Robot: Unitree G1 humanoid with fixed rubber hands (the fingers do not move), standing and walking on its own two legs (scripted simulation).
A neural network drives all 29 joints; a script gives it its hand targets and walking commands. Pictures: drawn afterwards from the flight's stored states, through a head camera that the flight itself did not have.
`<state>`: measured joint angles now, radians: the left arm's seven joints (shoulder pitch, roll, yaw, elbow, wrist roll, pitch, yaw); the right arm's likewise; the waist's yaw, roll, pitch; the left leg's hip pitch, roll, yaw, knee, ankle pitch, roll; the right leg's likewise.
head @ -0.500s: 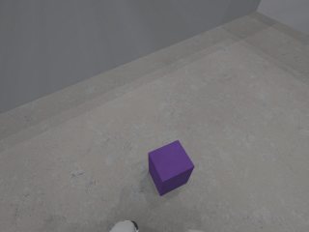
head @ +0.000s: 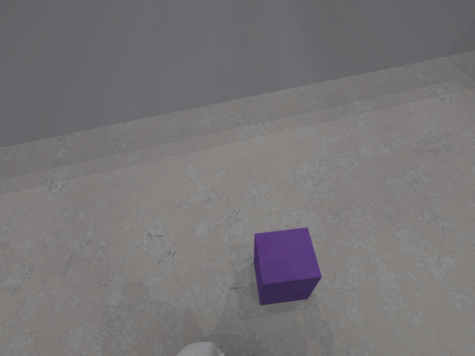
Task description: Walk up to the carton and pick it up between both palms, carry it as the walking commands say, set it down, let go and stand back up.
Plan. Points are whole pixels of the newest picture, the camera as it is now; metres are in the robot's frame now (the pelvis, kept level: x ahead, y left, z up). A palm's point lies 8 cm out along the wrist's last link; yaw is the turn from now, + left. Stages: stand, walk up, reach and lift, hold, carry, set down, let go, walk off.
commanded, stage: walk up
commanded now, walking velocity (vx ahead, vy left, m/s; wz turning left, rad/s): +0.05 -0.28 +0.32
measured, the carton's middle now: (282, 268) +0.45 -0.12 -0.61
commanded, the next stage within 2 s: none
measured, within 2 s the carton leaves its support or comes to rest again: neither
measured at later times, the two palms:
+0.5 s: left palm out of the picture +0.10 +0.13 -0.12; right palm out of the picture +0.05 -0.37 -0.13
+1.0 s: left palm out of the picture +0.08 +0.07 -0.13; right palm out of the picture +0.10 -0.39 -0.10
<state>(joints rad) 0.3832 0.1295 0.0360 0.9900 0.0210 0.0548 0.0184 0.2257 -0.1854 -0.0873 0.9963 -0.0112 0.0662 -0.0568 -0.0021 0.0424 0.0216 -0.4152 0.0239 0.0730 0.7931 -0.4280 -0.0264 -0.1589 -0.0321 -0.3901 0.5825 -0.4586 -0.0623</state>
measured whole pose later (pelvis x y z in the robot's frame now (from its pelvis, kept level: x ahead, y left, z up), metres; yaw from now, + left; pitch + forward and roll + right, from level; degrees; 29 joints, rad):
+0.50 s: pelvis +0.03 -0.10 +0.01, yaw +4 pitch +3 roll -1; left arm 0.11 0.15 0.04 0.99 0.02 0.04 -0.01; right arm 0.30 -0.25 -0.09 1.00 -0.01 0.04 -0.07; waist 0.00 0.04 0.04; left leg -0.41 0.10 0.00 0.86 -0.51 -0.04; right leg -0.36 -0.10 -0.11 0.53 -0.21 0.03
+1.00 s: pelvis +0.04 -0.16 +0.02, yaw +7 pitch +3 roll -3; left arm 0.15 0.18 0.04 0.99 0.02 0.07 0.00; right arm 0.25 -0.16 -0.07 1.00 -0.01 0.00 -0.05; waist 0.00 -0.02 0.04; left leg -0.28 0.09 0.02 0.50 -0.26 -0.01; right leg -0.38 -0.05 -0.04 0.72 -0.36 0.03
